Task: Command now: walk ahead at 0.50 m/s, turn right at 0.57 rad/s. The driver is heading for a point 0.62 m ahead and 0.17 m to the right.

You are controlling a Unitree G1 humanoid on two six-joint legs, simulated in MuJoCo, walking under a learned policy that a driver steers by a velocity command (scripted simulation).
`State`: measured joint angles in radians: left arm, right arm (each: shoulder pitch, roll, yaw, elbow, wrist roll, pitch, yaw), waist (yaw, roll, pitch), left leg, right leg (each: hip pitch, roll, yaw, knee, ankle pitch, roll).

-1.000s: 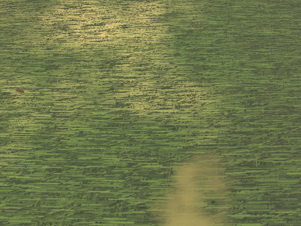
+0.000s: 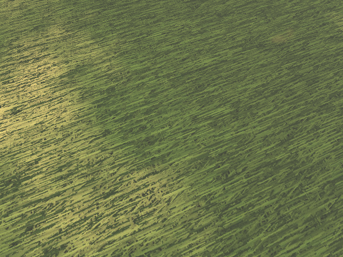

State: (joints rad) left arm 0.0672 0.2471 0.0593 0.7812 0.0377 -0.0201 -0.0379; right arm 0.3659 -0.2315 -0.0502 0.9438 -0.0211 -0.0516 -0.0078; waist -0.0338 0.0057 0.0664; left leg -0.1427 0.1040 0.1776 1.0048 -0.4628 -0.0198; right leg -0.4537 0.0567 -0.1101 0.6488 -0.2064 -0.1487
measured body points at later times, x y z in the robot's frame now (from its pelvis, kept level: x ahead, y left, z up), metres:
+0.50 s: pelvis +0.28 +0.01 +0.00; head +0.31 +0.00 +0.45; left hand +0.33 +0.30 -0.12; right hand +0.44 -0.28 -0.07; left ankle +0.42 +0.08 -0.72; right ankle +0.09 -0.05 -0.70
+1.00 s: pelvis +0.50 -0.11 +0.01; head +0.53 -0.14 +0.45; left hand +0.81 -0.04 -0.08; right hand +0.34 -0.32 -0.13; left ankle +0.43 +0.08 -0.70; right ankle +0.55 -0.23 -0.72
